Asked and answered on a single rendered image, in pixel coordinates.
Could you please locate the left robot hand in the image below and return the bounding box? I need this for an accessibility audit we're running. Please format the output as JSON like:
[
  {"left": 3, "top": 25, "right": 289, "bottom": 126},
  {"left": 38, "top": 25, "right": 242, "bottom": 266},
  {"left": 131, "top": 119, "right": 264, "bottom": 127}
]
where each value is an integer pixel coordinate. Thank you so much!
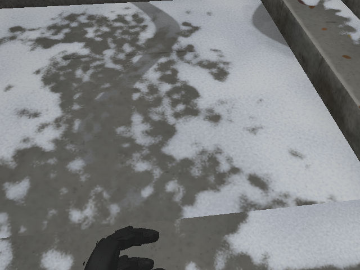
[{"left": 83, "top": 226, "right": 165, "bottom": 270}]

